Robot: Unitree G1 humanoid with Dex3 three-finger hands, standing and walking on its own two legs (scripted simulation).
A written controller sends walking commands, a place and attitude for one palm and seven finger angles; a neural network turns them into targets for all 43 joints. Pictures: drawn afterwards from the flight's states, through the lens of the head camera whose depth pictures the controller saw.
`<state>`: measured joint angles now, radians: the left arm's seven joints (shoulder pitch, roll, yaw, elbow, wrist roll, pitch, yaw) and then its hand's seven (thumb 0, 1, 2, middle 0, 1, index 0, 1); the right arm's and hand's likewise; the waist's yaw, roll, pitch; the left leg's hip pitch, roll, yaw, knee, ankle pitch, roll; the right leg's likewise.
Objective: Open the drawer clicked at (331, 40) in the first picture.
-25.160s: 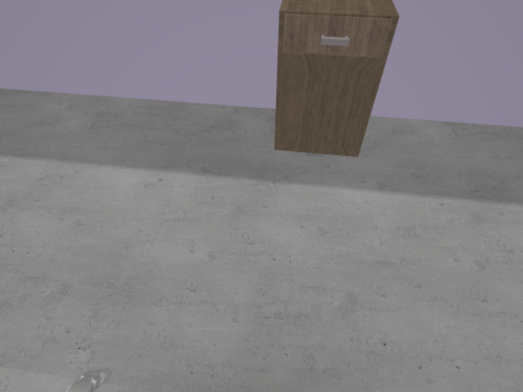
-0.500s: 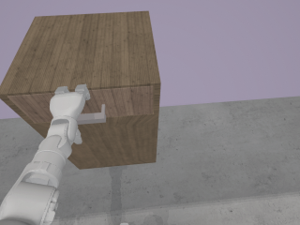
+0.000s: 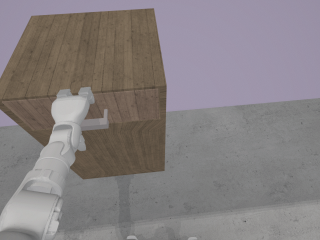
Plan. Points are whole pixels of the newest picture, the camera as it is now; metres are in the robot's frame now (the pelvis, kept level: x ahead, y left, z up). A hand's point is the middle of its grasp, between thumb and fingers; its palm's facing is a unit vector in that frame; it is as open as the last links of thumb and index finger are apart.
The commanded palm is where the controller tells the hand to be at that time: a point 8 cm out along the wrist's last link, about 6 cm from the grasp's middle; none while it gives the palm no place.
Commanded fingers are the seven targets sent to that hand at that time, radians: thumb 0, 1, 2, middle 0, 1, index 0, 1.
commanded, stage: re-aim the fingers above the handle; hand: left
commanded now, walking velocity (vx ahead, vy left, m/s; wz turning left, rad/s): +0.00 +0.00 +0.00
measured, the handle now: (89, 119) +0.48 +0.22 -0.05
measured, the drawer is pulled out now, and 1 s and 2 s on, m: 0.00 0.00 0.00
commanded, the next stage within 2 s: lower the fingers behind the handle in 1.60 s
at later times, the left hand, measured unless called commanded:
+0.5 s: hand (77, 121) +0.44 +0.23 +0.00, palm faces -0.03 -0.03 -1.00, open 13.7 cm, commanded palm +0.42 +0.23 +0.06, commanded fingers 0.00 -0.50 0.30 -0.30 -1.20 -0.30 -1.20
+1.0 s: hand (79, 122) +0.43 +0.22 +0.01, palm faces -0.02 -0.03 -1.00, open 13.8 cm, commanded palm +0.41 +0.22 +0.06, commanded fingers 0.00 -0.50 0.30 -0.30 -1.20 -0.30 -1.20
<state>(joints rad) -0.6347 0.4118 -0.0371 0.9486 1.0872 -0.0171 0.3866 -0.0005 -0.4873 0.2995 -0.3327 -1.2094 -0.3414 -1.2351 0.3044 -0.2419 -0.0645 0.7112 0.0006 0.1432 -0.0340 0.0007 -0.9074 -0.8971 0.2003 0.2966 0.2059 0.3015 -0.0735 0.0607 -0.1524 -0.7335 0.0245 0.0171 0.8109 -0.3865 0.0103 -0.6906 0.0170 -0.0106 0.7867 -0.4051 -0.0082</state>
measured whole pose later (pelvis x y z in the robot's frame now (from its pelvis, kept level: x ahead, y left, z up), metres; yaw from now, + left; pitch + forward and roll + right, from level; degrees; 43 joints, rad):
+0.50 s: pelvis -0.01 +0.01 +0.00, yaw +0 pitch +19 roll -1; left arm -0.66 0.43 -0.03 0.96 1.09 -0.05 0.39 0.00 -0.49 0.30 -0.34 -1.23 -0.35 -1.22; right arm 0.32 -0.25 -0.07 0.72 0.00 0.12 -0.03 0.00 -0.91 -0.90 0.20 0.30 0.21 0.30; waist -0.08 0.06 -0.15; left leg -0.79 0.02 0.01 0.84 -0.39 0.02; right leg -0.74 0.02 -0.01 0.81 -0.40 0.00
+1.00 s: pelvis +0.00 +0.01 +0.00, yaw +0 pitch +17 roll -1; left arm -0.61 0.39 -0.05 0.92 1.09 -0.01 0.40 0.00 -0.49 0.30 -0.32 -1.20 -0.32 -1.21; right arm 0.31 -0.24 -0.07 0.70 0.00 0.13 -0.02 0.00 -0.91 -0.90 0.20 0.30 0.21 0.30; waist -0.07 0.06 -0.15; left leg -0.72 0.02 0.03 0.81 -0.39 0.02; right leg -0.68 0.01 0.00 0.78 -0.40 0.00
